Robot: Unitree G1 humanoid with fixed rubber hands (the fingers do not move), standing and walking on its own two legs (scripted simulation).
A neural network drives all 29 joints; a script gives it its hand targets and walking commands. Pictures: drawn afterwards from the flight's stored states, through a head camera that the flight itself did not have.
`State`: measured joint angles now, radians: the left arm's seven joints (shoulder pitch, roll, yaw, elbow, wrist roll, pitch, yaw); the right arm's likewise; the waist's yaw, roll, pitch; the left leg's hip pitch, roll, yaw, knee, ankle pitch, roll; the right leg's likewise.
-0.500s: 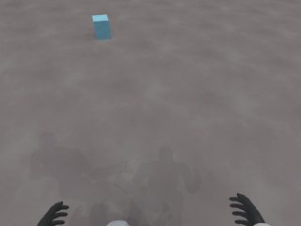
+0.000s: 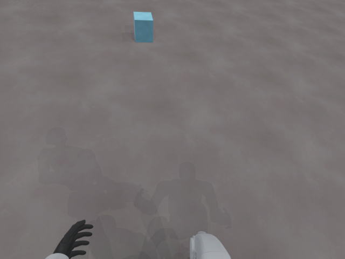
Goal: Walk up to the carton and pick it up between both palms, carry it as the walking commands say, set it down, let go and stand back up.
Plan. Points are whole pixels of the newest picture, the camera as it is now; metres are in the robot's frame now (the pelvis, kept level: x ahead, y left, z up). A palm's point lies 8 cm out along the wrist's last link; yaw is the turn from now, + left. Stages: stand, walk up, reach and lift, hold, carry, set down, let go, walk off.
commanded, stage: walk up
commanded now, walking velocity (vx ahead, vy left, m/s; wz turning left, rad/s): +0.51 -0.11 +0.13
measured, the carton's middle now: (143, 27) +2.53 +0.09 -0.66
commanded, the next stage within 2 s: none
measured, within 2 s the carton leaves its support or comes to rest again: neither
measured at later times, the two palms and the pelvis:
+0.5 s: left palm (90, 213) +0.25 +0.19 -0.09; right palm (265, 175) +0.36 -0.34 -0.12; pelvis +0.26 -0.08 +0.00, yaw -1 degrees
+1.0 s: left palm (89, 127) +0.57 +0.26 -0.13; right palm (231, 115) +0.59 -0.27 -0.08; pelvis +0.51 +0.00 +0.00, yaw +2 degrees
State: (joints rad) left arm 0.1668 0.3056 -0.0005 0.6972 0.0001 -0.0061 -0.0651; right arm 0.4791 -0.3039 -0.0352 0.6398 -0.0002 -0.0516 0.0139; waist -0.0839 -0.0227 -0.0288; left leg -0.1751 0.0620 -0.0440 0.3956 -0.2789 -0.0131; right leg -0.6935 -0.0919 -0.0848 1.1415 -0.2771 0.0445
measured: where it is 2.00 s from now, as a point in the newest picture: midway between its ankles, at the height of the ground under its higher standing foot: (154, 145)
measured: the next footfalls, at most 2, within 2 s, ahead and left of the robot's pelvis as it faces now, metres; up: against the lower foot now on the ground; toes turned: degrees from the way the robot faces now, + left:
right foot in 0.24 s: +0.27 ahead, -0.17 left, +0.00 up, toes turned -8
left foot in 0.80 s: +0.57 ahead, +0.11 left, +0.00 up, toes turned +7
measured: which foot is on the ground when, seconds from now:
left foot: down 0.00-0.24, up 0.26-0.78, down 0.80-1.00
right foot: up 0.00-0.22, down 0.24-0.80, up 0.82-1.00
